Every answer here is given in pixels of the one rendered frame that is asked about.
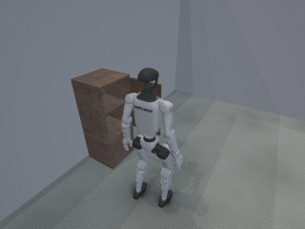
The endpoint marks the robot left hand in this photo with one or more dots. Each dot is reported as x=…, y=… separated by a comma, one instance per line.
x=125, y=141

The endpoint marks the robot left forearm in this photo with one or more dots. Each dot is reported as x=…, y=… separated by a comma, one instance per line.
x=126, y=130

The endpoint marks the robot left upper arm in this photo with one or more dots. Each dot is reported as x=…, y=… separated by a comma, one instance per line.
x=128, y=106

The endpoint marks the humanoid robot head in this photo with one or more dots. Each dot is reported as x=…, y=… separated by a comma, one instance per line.
x=148, y=75

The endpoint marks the robot right forearm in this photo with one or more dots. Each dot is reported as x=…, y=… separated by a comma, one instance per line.
x=173, y=145

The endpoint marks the robot right hand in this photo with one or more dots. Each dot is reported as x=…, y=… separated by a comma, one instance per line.
x=178, y=162

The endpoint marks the robot right foot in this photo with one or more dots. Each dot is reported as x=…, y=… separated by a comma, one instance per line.
x=162, y=202

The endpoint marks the robot right upper arm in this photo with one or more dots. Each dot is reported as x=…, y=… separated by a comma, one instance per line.
x=166, y=108

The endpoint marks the cupboard door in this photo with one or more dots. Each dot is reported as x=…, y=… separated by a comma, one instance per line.
x=137, y=86

